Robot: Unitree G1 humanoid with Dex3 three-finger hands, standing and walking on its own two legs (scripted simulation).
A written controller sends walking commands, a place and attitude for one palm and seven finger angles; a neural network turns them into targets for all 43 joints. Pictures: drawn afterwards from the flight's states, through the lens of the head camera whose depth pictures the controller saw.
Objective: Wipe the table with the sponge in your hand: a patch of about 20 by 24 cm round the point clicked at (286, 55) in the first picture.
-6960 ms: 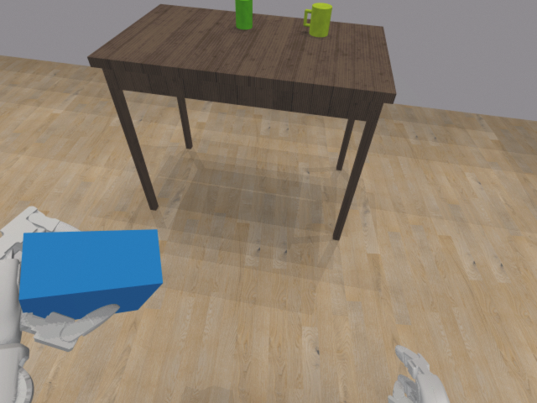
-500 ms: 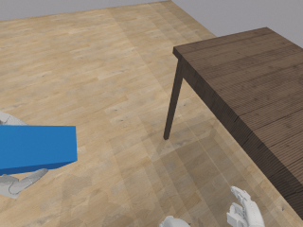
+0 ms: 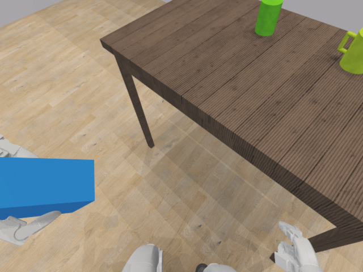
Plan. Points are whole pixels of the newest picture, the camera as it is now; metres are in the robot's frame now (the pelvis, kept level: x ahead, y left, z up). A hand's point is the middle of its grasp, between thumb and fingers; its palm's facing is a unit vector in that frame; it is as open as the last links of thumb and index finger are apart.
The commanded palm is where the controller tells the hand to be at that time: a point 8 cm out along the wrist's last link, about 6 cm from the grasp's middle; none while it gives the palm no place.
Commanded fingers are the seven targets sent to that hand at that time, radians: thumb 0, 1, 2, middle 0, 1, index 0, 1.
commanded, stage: turn to face it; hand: left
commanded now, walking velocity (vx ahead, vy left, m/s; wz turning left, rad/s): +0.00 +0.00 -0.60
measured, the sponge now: (55, 190) +0.23 +0.20 +0.14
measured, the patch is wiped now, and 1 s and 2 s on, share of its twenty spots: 0.00 0.00 0.00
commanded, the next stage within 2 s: take the last steps up to it in 1.92 s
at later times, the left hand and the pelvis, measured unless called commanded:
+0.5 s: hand (69, 216) +0.18 +0.15 +0.17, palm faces +0.15 -0.86 -0.48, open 10.6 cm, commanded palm +0.14 +0.20 +0.18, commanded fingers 0.00 0.10 1.30 -1.20 -1.60 -1.20 -1.60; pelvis -0.09 -0.03 -0.01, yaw -16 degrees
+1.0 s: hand (200, 251) +0.14 -0.02 +0.18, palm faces -0.21 -0.80 -0.57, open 10.6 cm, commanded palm +0.13 +0.05 +0.18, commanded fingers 0.00 0.10 1.30 -1.20 -1.60 -1.20 -1.60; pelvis -0.16 -0.08 -0.01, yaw -36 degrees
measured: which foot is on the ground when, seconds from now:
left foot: up 0.00-0.36, down 0.38-0.66, up 0.68-0.94, down 0.96-1.00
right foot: down 0.00-0.40, up 0.42-0.64, down 0.66-0.98, up 1.00-1.00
